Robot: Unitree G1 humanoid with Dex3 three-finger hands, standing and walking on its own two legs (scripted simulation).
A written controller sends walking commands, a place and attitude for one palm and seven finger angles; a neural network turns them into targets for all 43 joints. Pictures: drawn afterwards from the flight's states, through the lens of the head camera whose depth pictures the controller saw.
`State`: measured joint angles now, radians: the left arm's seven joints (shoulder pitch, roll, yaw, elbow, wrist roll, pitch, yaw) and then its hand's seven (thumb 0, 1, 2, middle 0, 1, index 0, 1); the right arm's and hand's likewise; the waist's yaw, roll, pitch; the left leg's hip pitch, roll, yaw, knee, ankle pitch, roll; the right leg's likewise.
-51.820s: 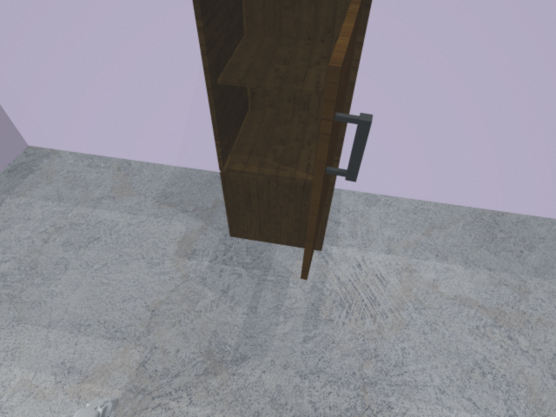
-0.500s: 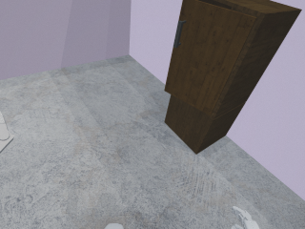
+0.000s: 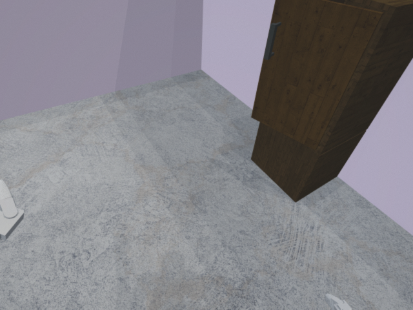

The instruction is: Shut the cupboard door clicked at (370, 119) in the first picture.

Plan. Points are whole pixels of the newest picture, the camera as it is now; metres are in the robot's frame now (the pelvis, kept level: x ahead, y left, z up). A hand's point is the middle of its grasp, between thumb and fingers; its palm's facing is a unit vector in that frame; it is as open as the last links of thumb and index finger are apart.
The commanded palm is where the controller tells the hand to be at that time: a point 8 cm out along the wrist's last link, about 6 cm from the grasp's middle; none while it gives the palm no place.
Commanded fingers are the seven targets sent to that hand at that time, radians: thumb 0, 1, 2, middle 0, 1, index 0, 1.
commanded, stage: stop stepping back and stand still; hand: left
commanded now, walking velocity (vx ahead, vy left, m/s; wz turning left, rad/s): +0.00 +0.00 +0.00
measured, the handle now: (273, 40) +1.11 -0.18 +0.10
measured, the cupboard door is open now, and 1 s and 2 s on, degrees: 16 16 16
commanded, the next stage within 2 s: let the arm hang, fingers relaxed in 0.62 s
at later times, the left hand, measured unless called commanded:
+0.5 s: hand (39, 198) +0.23 +0.29 +0.15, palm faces +0.42 -0.78 -0.46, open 7.4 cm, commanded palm +0.18 +0.32 +0.19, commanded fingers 0.00 0.90 0.90 -0.20 -0.30 -0.20 -0.30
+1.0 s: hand out of the picture +0.09 +0.22 -0.14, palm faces -0.08 -0.97 -0.22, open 7.4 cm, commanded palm none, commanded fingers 0.00 0.90 0.90 -0.20 -0.30 -0.20 -0.30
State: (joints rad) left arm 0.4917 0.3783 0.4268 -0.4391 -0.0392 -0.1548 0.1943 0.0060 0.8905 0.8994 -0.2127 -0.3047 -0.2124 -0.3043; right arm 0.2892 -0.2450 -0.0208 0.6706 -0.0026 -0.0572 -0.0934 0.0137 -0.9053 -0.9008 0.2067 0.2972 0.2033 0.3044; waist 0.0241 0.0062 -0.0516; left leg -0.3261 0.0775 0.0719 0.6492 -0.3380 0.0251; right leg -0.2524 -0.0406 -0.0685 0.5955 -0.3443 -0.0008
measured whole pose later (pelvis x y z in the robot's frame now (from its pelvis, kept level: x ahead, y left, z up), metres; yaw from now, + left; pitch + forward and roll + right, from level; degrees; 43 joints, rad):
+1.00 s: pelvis -0.01 +0.04 +0.01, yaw -1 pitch -1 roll +0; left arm 0.28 0.21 -0.03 0.73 0.03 0.06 -0.01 0.01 0.91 0.90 -0.20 -0.30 -0.20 -0.30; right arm 0.17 -0.28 0.02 0.84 -0.02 0.00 0.01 0.01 -0.91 -0.90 0.20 0.30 0.20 0.30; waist -0.02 0.00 0.05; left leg -0.28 -0.03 0.11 0.54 -0.26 0.07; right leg -0.32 -0.06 -0.05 0.57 -0.24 0.02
